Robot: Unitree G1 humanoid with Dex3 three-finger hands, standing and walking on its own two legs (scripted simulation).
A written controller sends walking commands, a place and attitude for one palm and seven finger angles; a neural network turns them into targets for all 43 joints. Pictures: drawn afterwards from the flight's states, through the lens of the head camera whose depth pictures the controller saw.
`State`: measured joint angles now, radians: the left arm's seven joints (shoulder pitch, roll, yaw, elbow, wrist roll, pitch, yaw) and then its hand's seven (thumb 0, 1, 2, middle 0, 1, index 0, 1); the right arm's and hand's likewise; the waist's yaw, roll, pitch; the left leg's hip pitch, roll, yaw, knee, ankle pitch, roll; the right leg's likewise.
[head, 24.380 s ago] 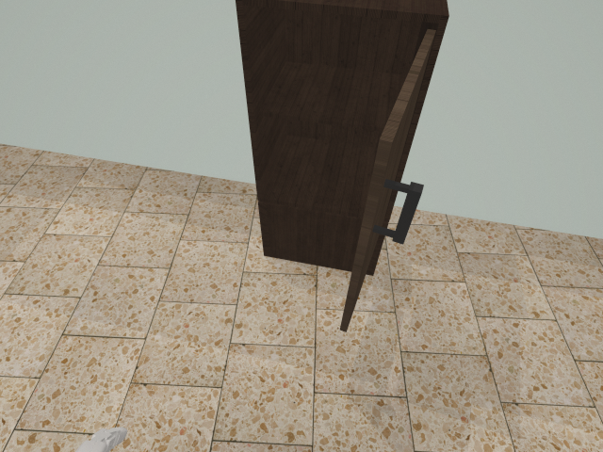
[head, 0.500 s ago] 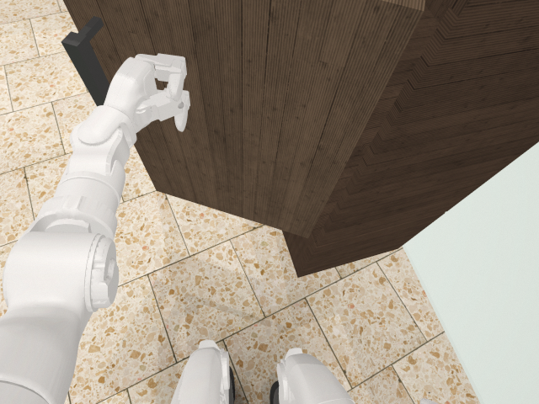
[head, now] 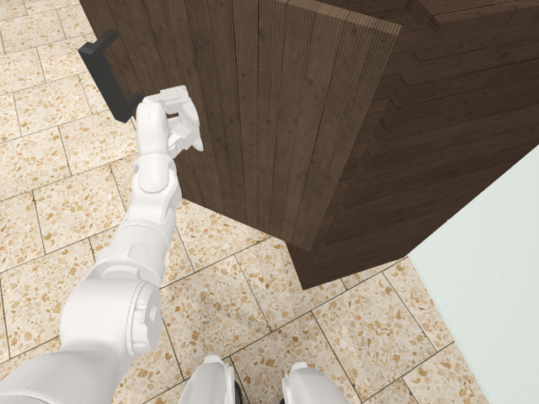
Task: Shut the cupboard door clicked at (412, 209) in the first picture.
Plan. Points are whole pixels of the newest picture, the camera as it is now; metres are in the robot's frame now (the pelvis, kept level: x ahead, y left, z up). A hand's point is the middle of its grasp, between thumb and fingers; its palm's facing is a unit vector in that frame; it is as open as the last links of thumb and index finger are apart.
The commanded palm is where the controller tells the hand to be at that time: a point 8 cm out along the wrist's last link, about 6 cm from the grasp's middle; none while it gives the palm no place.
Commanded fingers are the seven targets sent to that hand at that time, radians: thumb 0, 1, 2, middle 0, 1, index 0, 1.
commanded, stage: pull the fist back off the door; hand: left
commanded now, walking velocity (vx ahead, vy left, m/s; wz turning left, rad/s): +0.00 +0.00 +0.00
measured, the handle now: (116, 78) +0.60 +0.19 +0.09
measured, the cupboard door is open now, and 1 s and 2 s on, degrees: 48 48 48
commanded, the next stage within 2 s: draw the hand back to the body in 0.54 s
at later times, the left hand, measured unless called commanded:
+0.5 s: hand (188, 176) +0.41 +0.08 +0.09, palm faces +0.02 -1.00 +0.00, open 3.1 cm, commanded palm +0.40 +0.13 +0.09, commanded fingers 0.00 0.90 0.90 -1.30 -1.50 -1.30 -1.50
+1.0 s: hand (124, 199) +0.36 +0.14 +0.13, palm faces +0.04 -1.00 -0.02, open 3.1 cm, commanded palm +0.32 +0.19 +0.14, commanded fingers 0.00 0.90 0.90 -1.30 -1.50 -1.30 -1.50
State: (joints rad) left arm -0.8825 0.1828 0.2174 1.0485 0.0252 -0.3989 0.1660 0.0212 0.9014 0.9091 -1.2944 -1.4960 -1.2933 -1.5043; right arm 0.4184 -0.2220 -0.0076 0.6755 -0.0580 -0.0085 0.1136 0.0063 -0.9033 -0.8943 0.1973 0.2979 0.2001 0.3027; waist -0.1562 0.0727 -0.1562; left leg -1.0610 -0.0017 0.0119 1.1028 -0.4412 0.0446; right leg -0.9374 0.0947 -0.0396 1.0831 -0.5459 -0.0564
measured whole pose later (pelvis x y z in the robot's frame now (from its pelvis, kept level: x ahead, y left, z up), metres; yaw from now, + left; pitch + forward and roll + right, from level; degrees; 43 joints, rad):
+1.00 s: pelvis +0.01 +0.00 +0.05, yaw +0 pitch +9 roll -1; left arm -0.22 0.17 0.07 0.44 -0.18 -0.27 0.00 0.02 0.90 0.90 -1.30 -1.50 -1.30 -1.50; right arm 0.35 -0.26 0.00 0.61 0.05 0.04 0.01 0.01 -0.90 -0.89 0.20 0.30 0.20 0.30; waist -0.04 0.05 -0.12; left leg -0.64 -0.02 0.03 0.85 -0.37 0.05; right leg -0.53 0.08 0.00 0.83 -0.46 -0.04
